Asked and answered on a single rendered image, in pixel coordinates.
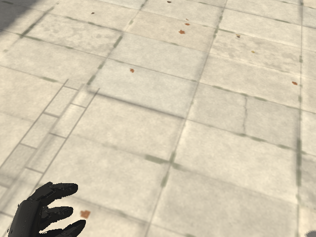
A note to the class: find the robot left hand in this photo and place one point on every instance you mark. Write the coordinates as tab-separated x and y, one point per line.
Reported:
33	214

